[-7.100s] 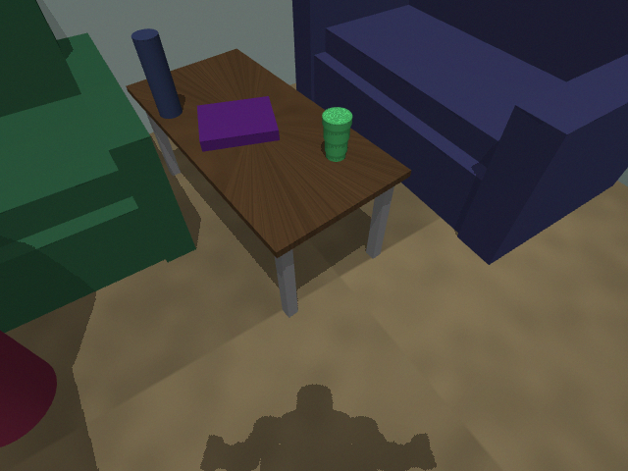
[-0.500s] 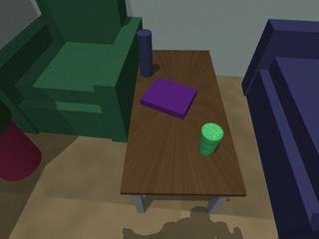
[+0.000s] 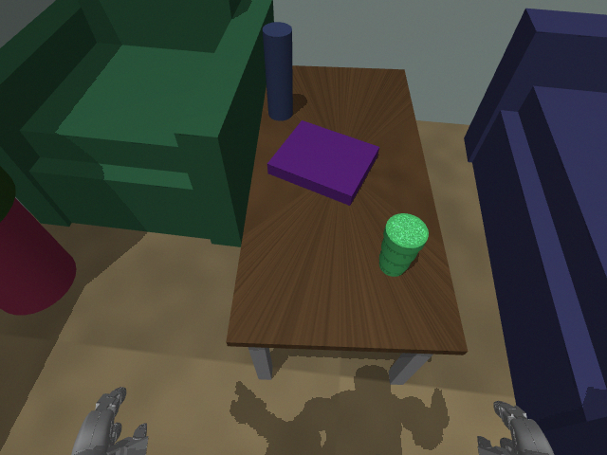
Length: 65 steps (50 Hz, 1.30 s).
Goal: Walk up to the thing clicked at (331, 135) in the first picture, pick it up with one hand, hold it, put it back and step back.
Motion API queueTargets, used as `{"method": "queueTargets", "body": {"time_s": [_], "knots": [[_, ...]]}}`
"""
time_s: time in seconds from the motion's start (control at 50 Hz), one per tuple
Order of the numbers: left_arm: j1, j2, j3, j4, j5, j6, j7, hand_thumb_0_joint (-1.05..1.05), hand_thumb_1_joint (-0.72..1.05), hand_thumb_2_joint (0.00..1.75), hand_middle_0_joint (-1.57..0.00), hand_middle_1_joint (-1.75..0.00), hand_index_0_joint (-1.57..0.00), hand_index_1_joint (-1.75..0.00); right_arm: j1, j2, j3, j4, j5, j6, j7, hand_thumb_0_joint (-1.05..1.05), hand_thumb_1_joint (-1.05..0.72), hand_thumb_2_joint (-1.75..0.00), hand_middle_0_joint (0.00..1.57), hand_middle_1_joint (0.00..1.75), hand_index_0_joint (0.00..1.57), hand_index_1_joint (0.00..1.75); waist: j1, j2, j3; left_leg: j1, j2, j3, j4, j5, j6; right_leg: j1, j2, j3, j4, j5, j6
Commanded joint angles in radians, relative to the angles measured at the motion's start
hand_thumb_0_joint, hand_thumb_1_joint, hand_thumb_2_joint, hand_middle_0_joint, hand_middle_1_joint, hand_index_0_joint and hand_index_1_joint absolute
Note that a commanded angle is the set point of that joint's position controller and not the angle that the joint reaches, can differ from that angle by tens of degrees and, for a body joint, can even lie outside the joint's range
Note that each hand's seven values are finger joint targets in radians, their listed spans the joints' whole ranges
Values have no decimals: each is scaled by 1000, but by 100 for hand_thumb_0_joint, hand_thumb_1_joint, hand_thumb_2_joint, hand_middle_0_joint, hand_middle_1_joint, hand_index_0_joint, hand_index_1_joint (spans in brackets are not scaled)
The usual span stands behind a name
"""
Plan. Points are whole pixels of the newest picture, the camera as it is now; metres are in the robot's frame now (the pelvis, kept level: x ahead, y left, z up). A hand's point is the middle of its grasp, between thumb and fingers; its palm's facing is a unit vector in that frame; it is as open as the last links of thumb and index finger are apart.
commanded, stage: go down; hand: right
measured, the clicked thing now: (399, 248) +0.54 -0.21 -0.25
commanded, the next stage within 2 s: none
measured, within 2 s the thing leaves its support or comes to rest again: neither
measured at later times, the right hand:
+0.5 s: hand (492, 430) +0.16 -0.26 -0.14, palm faces +0.07 +0.94 -0.33, open 17.2 cm
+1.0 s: hand (501, 424) +0.17 -0.27 -0.13, palm faces +0.09 +0.94 -0.32, open 17.6 cm
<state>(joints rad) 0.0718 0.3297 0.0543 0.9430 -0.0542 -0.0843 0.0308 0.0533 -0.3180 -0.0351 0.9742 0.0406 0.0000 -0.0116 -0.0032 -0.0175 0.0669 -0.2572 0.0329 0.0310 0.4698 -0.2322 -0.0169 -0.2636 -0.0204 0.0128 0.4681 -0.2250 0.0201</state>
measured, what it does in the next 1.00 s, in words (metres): stands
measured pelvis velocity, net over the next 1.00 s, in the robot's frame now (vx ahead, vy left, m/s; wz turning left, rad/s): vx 0.02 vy -0.01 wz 0.00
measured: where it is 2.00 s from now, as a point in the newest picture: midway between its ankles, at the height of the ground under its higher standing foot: outside the picture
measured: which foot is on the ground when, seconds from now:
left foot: down 0.00-1.00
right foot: down 0.00-1.00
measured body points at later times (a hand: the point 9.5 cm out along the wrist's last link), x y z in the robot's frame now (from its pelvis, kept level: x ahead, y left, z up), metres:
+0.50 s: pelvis +0.01 -0.01 -0.03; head +0.05 +0.00 +0.42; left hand +0.16 +0.28 -0.11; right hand +0.16 -0.31 -0.12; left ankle +0.01 +0.13 -0.74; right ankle +0.01 -0.13 -0.74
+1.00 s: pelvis +0.02 -0.01 -0.05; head +0.05 -0.01 +0.40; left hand +0.17 +0.27 -0.10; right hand +0.16 -0.32 -0.10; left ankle +0.01 +0.13 -0.74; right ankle +0.01 -0.13 -0.74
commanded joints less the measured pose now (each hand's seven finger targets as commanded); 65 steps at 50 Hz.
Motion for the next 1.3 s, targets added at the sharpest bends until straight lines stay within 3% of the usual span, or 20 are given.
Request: {"method": "queueTargets", "body": {"time_s": [0.0,0.04,0.1,0.12,0.18,0.26,0.28,0.42,0.5,0.54,0.62,0.68,0.74,0.78,0.92,0.96,1.0,1.16,1.22,1.28], "knots": [[-39,164,102,-121,19,-45,27,0,21,19,-2,-4,-3,-3,-211,-249,-121,-69,-41,55,-14,0,-18,-18,6,4,5,4,13,44,-262,-49,-25,17,29,99,13,-42,23,-24,49,96,-30],[107,181,141,-178,34,-42,24,0,7,15,-3,-4,-4,-4,33,-251,-165,-79,-52,116,7,0,-9,-13,7,4,6,4,9,61,-339,7,-27,22,43,172,9,-17,37,-37,68,152,-30],[145,166,138,-183,32,-22,5,0,-13,9,-4,-5,-5,-4,30,-255,-156,-212,-55,208,42,0,11,-8,7,4,6,4,11,-33,-309,-30,-37,30,42,229,19,9,32,-39,54,227,-19],[112,156,128,-236,29,-19,-1,0,-17,9,-5,-5,-5,-4,24,-221,-135,-242,-51,236,53,0,15,-7,7,4,6,4,13,-12,-292,-36,-37,30,42,205,19,-15,30,-36,58,197,-21],[-40,128,104,-310,25,-29,-5,0,-32,7,-5,-5,-5,-5,-98,-224,-132,-359,-55,270,50,0,31,-6,5,5,5,5,6,-4,-217,-114,-34,27,43,50,20,-115,26,-27,70,38,-29],[-47,146,119,-381,38,-61,4,0,-53,3,-6,-5,-6,-6,-29,-194,-130,-425,-54,278,47,0,54,-3,3,6,4,6,-2,5,-253,-139,-33,24,89,-6,23,-144,19,-13,114,-3,-27],[-26,152,124,-398,40,-67,8,0,-53,3,-6,-5,-6,-6,-35,-240,-163,-467,-57,275,41,0,55,-3,3,6,4,6,-1,-3,-295,-126,-30,20,103,24,20,-139,22,-14,131,24,-27],[105,136,120,-449,46,-79,42,0,-54,4,-6,-5,-5,-6,60,-246,-190,-588,-51,308,34,0,59,-2,3,6,4,6,12,-4,-325,-166,-29,16,159,32,11,-156,24,-19,197,29,-27],[138,141,130,-508,42,-79,53,0,-54,4,-5,-5,-5,-5,92,-223,-178,-645,-46,346,43,0,61,0,3,5,4,5,25,-7,-319,-200,-36,29,200,54,14,-164,14,-7,217,66,-21],[187,116,116,-485,42,-74,51,0,-54,3,-5,-5,-5,-5,107,-236,-187,-680,-46,361,47,0,60,0,4,5,4,5,16,-42,-315,-211,-34,30,215,70,16,-181,16,-7,233,95,-17],[165,131,125,-586,37,-75,54,0,-54,3,-5,-5,-5,-5,136,-223,-180,-743,-40,397,57,0,61,0,3,5,4,5,19,-13,-301,-226,-35,35,231,55,14,-210,13,-3,253,80,-18],[221,97,110,-579,33,-67,50,0,-54,3,-5,-5,-5,-5,166,-235,-196,-784,-40,418,62,0,60,-1,3,5,4,5,12,-46,-290,-248,-33,32,241,21,16,-236,18,-4,263,44,-17],[215,126,131,-661,30,-68,55,0,-53,3,-5,-5,-5,-5,180,-235,-201,-826,-39,436,64,0,58,-1,4,5,4,5,19,-2,-324,-241,-33,34,260,65,10,-229,16,0,289,93,-19],[251,95,111,-648,30,-62,56,0,-54,3,-5,-5,-5,-5,211,-234,-209,-845,-39,442,63,0,58,-1,4,5,4,5,6,-35,-333,-241,-32,35,279,80,12,-230,15,4,301,139,-13],[238,112,121,-760,28,-67,75,0,-54,3,-5,-5,-5,-5,230,-234,-220,-927,-31,464,66,0,55,-1,5,5,5,5,12,-22,-316,-280,-32,32,284,5,14,-267,15,8,306,38,-17],[311,67,92,-689,29,-59,78,0,-53,3,-5,-5,-5,-5,236,-245,-236,-941,-31,464,70,0,55,-1,5,5,5,5,7,-46,-314,-287,-30,30,291,9,15,-274,18,7,315,52,-15],[260,105,119,-780,27,-67,86,0,-53,3,-5,-5,-5,-5,256,-249,-239,-953,-31,468,69,0,56,-1,4,5,5,5,8,-18,-331,-284,-31,34,294,2,13,-282,17,9,317,45,-16],[322,69,90,-780,28,-67,100,0,-53,4,-5,-5,-5,-5,277,-255,-259,-990,-21,473,84,0,53,-1,5,5,5,5,10,-33,-316,-296,-28,34,302,10,12,-304,21,8,336,44,-18],[286,100,108,-843,27,-75,108,0,-53,3,-5,-5,-5,-5,282,-261,-267,-999,-22,472,89,0,55,-2,5,5,5,5,8,-32,-320,-300,-29,32,307,-6,14,-298,18,10,333,37,-14],[319,68,81,-828,28,-71,107,0,-53,4,-5,-6,-6,-5,299,-253,-267,-1010,-18,469,94,0,51,-2,6,5,6,5,1,-40,-302,-295,-28,36,311,4,13,-309,18,12,335,55,-12]]}}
